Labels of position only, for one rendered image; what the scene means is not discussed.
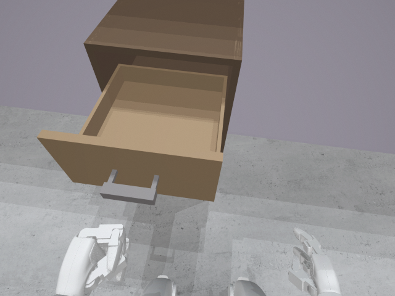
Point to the drawer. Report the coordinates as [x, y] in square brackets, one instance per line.
[149, 121]

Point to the robot right hand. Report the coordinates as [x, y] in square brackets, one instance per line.
[318, 274]

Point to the handle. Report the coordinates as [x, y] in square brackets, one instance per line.
[141, 195]

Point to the cabinet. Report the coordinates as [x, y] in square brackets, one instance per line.
[203, 36]

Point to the robot thigh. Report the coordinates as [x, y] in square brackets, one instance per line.
[244, 288]
[160, 287]

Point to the robot left hand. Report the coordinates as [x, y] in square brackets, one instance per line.
[106, 247]

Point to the robot left thigh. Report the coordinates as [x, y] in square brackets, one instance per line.
[160, 287]

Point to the robot right thigh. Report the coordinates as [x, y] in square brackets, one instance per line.
[244, 288]

